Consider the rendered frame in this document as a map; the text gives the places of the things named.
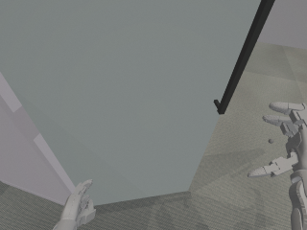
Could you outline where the robot left forearm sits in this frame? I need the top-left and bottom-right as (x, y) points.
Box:
(53, 218), (78, 230)

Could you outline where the fridge door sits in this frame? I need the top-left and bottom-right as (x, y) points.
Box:
(0, 0), (262, 206)

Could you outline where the left robot hand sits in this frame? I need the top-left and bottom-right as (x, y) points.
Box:
(59, 179), (96, 227)

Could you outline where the robot right forearm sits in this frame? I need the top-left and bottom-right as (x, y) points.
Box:
(289, 169), (307, 230)

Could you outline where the right robot hand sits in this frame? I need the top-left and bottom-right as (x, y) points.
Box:
(248, 102), (307, 178)

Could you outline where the handle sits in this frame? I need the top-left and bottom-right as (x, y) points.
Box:
(214, 0), (275, 115)

